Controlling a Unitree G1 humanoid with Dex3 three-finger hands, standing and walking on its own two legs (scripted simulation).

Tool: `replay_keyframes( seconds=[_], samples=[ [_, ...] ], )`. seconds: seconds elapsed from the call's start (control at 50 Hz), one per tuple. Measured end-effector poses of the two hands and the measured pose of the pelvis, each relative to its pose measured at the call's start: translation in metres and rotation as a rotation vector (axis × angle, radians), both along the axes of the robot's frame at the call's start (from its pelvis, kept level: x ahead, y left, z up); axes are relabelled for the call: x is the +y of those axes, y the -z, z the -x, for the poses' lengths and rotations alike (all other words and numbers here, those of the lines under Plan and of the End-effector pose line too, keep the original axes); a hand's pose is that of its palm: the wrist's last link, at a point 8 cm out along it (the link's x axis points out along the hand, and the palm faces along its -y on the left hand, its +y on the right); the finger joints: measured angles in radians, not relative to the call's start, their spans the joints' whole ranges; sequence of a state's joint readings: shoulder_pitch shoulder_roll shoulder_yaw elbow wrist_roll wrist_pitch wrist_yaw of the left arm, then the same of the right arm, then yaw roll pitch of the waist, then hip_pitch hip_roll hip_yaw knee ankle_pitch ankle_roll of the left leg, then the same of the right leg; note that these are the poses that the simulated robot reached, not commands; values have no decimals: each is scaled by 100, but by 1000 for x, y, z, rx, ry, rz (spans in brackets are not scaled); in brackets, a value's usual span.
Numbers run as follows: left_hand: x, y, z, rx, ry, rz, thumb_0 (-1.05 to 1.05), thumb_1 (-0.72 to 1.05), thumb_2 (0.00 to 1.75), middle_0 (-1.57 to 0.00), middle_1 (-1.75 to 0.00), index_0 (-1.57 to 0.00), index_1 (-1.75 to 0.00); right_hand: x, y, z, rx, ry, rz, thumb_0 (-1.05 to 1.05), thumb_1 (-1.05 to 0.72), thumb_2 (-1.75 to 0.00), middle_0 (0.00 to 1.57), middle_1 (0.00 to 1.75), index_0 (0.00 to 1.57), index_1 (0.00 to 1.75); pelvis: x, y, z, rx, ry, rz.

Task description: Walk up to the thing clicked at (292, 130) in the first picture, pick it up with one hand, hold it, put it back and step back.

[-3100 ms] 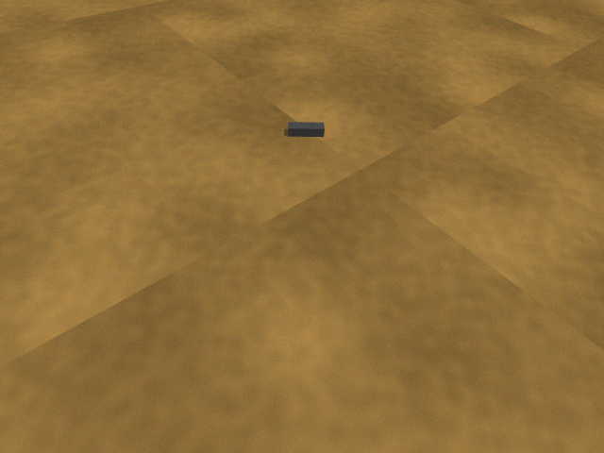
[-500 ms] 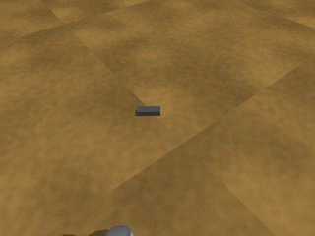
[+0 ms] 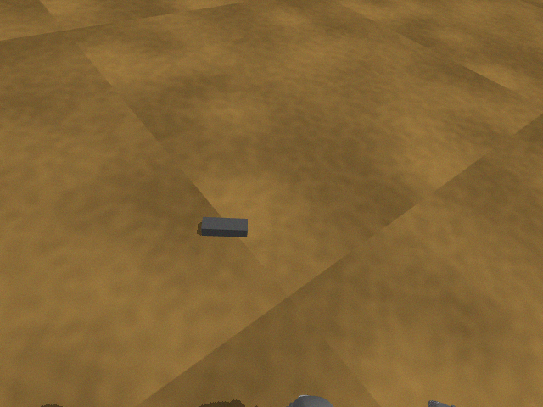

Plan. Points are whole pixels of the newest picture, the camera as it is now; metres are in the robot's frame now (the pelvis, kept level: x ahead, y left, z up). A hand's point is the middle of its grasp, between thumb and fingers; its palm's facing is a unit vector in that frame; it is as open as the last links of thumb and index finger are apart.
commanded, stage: walk up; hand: left
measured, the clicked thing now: (225, 227) +0.97 +0.10 -0.74
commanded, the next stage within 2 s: none
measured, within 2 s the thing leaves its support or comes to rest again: neither
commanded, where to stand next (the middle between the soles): +0.58 -0.07 m, yaw +1 degrees
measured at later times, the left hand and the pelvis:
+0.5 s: hand (143, 353) +0.24 +0.18 -0.12, palm faces -0.02 -0.92 -0.40, open 7.4 cm; pelvis +0.18 -0.09 +0.00, yaw -1 degrees
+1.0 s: hand (150, 278) +0.39 +0.21 -0.15, palm faces -0.02 -0.95 -0.32, open 7.4 cm; pelvis +0.34 -0.06 +0.00, yaw +1 degrees
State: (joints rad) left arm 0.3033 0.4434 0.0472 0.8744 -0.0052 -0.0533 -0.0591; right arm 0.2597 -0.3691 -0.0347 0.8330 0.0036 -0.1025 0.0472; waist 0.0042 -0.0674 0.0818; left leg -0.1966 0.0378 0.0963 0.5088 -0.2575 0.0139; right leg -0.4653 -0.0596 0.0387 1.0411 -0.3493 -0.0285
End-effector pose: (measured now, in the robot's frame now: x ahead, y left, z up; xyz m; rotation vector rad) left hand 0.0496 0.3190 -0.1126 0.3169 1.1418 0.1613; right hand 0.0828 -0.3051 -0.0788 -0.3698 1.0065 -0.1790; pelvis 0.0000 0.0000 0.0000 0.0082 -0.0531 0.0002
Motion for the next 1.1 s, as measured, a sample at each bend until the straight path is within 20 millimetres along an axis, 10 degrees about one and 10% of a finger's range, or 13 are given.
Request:
replay_keyframes(
  seconds=[0.26,0.5,0.8,1.1],
  samples=[
    [-60,-18,-163,-96,75,-79,0,90,90,-21,-30,-20,-30,-85,53,-46,171,98,-18,1,-90,-89,21,30,21,30,-61,21,-110,-2,9,-2],
    [-92,-35,-178,-27,-10,-71,0,90,90,-21,-30,-21,-30,-98,32,-159,134,28,-63,1,-90,-89,21,30,20,30,-87,-5,-183,-2,10,0],
    [-61,17,-239,79,-80,-4,1,90,90,-21,-30,-20,-30,-65,10,-307,23,-57,32,1,-90,-89,21,30,20,30,-57,13,-290,-7,-30,17],
    [-75,-11,-370,42,0,-35,0,90,90,-21,-30,-20,-30,-91,16,-341,98,32,-12,1,-90,-89,21,30,21,30,-78,1,-377,-6,-7,-20]
  ],
)
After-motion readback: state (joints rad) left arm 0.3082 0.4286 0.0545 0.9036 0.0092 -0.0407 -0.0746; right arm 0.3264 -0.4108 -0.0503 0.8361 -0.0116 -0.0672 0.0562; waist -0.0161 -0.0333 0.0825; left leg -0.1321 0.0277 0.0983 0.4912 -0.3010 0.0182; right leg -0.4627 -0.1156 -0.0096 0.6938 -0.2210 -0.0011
